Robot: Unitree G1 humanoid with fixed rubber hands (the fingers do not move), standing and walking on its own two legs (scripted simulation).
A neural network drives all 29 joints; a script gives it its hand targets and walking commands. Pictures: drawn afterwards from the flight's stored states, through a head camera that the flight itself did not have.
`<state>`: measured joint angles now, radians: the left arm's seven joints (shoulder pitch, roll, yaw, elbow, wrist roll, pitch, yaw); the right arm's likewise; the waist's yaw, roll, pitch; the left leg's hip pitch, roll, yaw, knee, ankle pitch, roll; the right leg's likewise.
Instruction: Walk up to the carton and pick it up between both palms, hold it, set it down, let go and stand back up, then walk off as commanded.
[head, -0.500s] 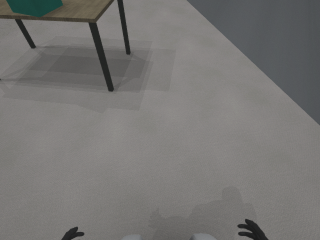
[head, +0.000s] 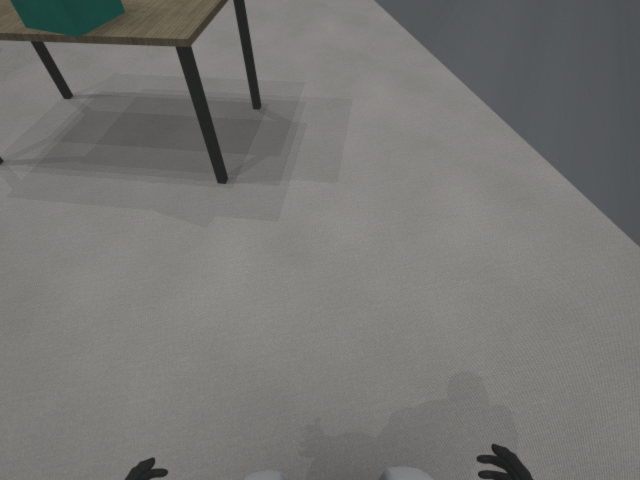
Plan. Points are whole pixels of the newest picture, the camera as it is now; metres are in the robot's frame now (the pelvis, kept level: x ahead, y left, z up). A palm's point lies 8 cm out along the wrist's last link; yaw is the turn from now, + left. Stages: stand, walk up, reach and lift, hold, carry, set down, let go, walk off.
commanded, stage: stand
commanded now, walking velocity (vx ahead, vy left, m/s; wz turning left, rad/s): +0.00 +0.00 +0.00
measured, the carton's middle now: out of the picture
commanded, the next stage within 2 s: walk up in 0.70 s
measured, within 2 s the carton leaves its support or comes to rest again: neither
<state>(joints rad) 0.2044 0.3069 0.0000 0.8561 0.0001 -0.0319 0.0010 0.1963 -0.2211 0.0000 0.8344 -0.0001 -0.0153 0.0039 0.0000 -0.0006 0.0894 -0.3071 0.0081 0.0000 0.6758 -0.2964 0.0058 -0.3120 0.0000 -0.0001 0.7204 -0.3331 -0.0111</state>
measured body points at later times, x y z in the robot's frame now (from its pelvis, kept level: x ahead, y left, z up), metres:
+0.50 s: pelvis +0.00 +0.00 +0.00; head +0.01 -0.01 +0.45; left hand +0.10 +0.28 -0.11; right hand +0.11 -0.24 -0.13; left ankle +0.05 +0.14 -0.72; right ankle +0.04 -0.10 -0.72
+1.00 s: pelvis +0.01 +0.01 +0.00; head +0.01 +0.00 +0.45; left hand +0.10 +0.29 -0.11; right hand +0.11 -0.24 -0.13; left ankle +0.04 +0.14 -0.70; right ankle +0.04 -0.10 -0.72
